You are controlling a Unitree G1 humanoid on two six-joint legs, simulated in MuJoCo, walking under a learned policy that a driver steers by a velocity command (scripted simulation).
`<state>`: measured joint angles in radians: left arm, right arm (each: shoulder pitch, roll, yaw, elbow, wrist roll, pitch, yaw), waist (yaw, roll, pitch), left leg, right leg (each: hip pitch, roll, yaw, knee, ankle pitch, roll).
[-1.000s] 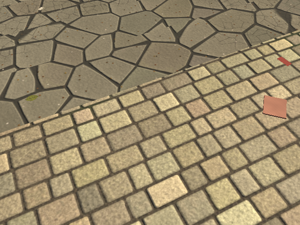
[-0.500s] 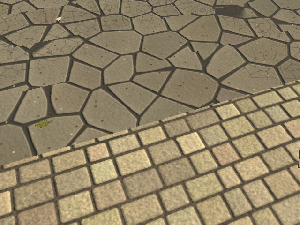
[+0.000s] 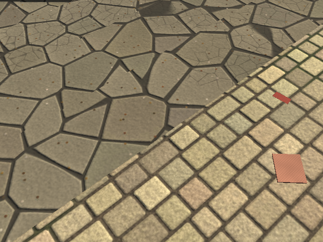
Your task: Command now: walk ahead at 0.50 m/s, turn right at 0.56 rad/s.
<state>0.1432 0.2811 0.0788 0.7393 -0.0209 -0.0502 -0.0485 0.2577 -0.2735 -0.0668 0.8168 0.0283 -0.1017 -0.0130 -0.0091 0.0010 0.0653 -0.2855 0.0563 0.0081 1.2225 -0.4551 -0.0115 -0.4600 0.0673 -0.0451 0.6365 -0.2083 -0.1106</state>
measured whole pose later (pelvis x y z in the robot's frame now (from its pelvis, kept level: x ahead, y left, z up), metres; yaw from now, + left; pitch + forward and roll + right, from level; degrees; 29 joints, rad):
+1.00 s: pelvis +0.56 -0.01 +0.01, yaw +8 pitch +2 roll -1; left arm 0.07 0.25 0.05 0.65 0.00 -0.12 -0.01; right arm 0.39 -0.29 -0.06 0.75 0.03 -0.03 -0.02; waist -0.06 0.03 0.00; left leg -0.29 -0.09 -0.17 1.00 -0.49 0.04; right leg -0.40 0.05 0.02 0.51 -0.16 -0.02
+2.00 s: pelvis +0.73 +0.01 +0.02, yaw +44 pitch +2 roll +1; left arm 0.15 0.25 0.05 0.70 0.02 0.01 0.03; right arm 0.21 -0.35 -0.11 0.62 0.02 0.08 -0.03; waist 0.01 0.05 0.03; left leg -0.54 -0.03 -0.08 1.12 -0.39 -0.08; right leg -0.26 -0.03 -0.05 0.44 -0.21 -0.02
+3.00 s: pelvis +0.67 +0.03 +0.01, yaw +64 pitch +1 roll -2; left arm 0.21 0.30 0.07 0.77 -0.01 0.00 0.05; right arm 0.21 -0.30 -0.09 0.70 0.02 0.06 0.02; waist 0.00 -0.02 0.02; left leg -0.40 0.01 0.02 0.81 -0.48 0.05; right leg -0.22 -0.08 -0.12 0.53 -0.32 0.03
